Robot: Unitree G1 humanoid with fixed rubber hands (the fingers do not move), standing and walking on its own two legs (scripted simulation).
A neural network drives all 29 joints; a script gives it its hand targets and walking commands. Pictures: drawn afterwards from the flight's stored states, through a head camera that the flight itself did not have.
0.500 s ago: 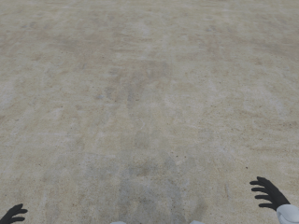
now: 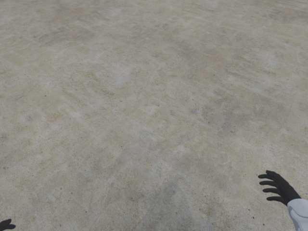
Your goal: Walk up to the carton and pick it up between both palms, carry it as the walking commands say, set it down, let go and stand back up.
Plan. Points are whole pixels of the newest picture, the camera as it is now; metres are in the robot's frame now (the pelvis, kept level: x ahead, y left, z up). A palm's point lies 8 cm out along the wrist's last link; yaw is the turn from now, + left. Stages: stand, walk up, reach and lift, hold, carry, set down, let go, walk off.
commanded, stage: walk up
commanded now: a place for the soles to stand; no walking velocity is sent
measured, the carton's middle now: out of the picture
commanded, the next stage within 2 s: none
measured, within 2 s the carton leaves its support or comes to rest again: neither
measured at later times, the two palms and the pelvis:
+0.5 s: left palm out of the picture -0.04 +0.42 +0.00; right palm (192, 122) +0.47 -0.10 -0.05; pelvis +0.13 +0.07 +0.02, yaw +30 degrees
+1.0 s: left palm out of the picture +0.07 +0.54 -0.05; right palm (139, 100) +0.62 +0.10 -0.09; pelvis +0.30 +0.24 -0.01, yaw +52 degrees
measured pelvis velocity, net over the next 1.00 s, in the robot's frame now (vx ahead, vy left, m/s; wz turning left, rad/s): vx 0.30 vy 0.24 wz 0.91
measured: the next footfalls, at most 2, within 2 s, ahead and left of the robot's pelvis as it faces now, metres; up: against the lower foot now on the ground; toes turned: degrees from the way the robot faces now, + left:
right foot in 0.22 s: +0.19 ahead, -0.06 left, +0.00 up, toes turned +9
left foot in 0.64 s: +0.18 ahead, +0.32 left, +0.00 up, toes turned +40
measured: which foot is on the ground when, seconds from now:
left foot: down 0.00-0.22, up 0.24-0.62, down 0.64-0.94, up 0.96-1.00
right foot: down 0.00-0.00, up 0.02-0.20, down 0.22-0.66, up 0.68-0.92, down 0.94-1.00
